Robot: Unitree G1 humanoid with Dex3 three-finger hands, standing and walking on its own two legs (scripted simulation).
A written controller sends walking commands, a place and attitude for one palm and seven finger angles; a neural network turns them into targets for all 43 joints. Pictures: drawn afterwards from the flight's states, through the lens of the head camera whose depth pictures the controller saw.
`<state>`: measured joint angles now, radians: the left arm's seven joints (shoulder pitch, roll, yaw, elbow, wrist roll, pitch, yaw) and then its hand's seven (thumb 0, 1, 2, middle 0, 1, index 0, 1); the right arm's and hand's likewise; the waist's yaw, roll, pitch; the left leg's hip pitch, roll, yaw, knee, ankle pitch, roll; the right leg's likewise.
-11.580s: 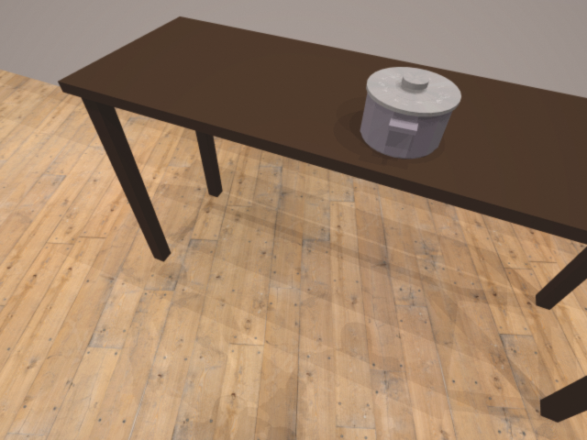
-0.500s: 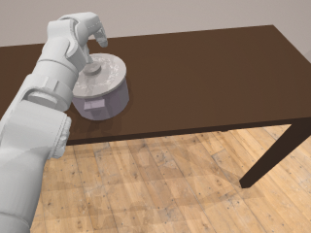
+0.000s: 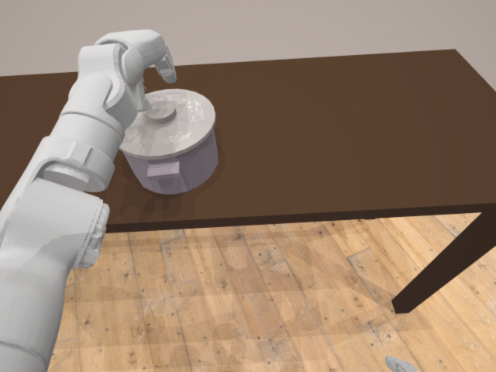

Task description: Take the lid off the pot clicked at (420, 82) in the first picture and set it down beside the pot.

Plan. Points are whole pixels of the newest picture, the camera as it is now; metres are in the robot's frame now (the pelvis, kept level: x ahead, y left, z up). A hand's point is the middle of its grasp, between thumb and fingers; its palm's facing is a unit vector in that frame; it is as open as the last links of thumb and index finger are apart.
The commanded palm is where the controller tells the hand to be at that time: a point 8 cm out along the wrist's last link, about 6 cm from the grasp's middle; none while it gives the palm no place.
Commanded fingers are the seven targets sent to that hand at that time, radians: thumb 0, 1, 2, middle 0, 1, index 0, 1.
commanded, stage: lower the open fingers around the knob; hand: left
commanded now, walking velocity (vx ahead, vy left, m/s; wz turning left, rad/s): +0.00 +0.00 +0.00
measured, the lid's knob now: (161, 112) +0.52 +0.14 +0.15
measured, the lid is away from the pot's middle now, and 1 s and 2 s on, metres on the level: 0.00 0.00 0.00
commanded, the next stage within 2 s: close the fingers and squeeze the knob in 1.84 s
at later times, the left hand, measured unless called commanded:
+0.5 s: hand (151, 105) +0.47 +0.13 +0.20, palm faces -0.35 -0.07 -0.93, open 10.3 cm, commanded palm +0.48 +0.14 +0.25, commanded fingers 0.00 -0.41 1.65 -0.85 -0.08 -0.85 -0.08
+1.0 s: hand (149, 104) +0.50 +0.14 +0.18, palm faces -0.38 -0.10 -0.92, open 10.3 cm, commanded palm +0.49 +0.15 +0.23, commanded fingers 0.00 -0.41 1.65 -0.85 -0.08 -0.85 -0.08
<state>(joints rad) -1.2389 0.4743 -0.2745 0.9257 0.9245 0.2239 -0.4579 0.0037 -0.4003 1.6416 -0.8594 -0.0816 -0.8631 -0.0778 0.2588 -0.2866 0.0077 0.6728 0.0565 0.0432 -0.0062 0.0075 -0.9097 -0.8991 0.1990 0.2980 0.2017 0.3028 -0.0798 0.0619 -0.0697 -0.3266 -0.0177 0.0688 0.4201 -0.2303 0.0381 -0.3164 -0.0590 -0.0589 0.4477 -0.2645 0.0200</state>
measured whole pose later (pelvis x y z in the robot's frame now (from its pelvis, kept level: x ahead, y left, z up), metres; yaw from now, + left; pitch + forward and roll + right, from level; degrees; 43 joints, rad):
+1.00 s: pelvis -0.01 +0.01 +0.00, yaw -1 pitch +10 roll +0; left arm -1.34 0.47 -0.25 1.20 0.93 0.25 -0.45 0.00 -0.40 1.64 -0.93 -0.13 -0.86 -0.08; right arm 0.35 -0.30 0.00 0.72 0.05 0.07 -0.02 0.01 -0.91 -0.90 0.20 0.30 0.20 0.30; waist -0.15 0.04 -0.09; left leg -0.40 -0.01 0.09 0.46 -0.24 0.05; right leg -0.38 -0.05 -0.03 0.46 -0.25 0.03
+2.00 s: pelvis -0.01 +0.01 +0.00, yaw -1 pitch +9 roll +0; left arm -1.29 0.44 -0.28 1.13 0.92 0.26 -0.45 0.00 -0.37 1.58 -0.81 -0.14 -0.81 -0.13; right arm 0.32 -0.29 0.01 0.70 0.05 0.08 -0.01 0.01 -0.91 -0.90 0.20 0.30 0.20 0.30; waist -0.13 0.04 -0.09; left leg -0.39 -0.02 0.08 0.47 -0.24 0.05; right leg -0.37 -0.06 -0.04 0.47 -0.26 0.03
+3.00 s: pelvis +0.00 +0.01 +0.00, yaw -1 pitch +10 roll +0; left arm -1.27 0.43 -0.27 1.11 0.92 0.27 -0.46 0.03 0.20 0.78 -0.60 -1.03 -0.59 -0.98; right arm 0.30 -0.29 0.01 0.70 0.05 0.08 -0.01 0.01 -0.91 -0.90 0.20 0.30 0.20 0.30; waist -0.12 0.04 -0.09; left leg -0.37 -0.01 0.07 0.45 -0.24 0.04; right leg -0.36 -0.05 -0.04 0.46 -0.26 0.03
